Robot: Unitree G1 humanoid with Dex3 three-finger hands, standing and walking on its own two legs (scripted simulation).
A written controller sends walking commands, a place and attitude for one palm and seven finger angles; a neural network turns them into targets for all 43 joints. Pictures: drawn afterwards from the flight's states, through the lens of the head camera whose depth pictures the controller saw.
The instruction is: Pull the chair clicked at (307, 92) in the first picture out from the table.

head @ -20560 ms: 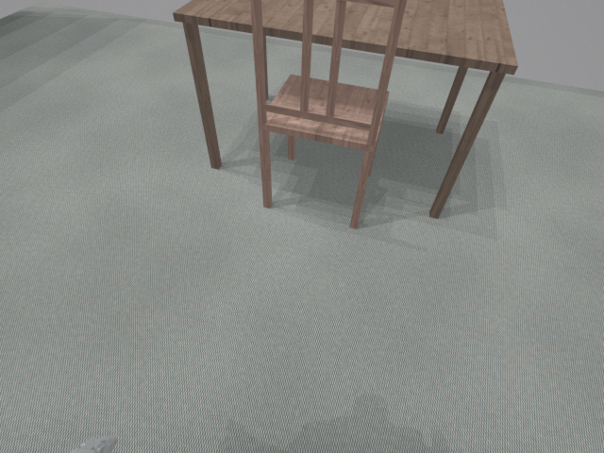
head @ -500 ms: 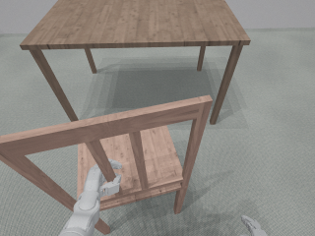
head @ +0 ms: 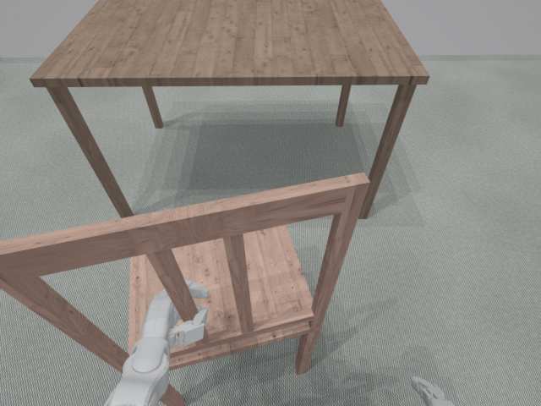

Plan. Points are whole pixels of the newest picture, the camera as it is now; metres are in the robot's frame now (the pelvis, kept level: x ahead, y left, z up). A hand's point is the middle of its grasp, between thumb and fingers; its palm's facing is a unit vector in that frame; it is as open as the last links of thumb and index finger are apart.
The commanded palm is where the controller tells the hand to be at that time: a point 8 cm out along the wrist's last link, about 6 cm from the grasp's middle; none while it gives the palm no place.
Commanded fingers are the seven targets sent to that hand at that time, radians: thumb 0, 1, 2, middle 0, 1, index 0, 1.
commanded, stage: open the thumb and straighten the fingers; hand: left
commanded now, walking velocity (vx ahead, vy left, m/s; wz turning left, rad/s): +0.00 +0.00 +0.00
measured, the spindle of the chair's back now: (185, 305) +0.28 +0.15 -0.05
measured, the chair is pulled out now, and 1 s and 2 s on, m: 0.54 0.54 0.54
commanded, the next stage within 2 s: draw the fingers out of the gap in 0.68 s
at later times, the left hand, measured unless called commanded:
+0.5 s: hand (190, 319) +0.27 +0.15 -0.07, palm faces +0.03 -0.99 -0.16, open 15.2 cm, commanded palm +0.24 +0.20 -0.05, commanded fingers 0.00 -0.55 0.20 -0.03 -0.07 -0.03 -0.07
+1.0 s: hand (178, 348) +0.22 +0.16 -0.08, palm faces +0.04 -0.99 -0.16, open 17.4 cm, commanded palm +0.20 +0.21 -0.06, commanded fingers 0.00 -0.55 0.20 0.00 0.00 0.00 0.00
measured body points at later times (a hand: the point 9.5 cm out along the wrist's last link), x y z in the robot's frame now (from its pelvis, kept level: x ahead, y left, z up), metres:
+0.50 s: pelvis +0.02 +0.00 -0.03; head +0.07 -0.02 +0.42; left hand +0.26 +0.20 -0.06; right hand +0.18 -0.25 -0.13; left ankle -0.04 +0.13 -0.74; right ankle +0.05 -0.14 -0.74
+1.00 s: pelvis +0.02 +0.00 -0.04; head +0.08 -0.01 +0.40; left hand +0.22 +0.21 -0.06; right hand +0.20 -0.25 -0.13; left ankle -0.04 +0.13 -0.74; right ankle +0.05 -0.14 -0.74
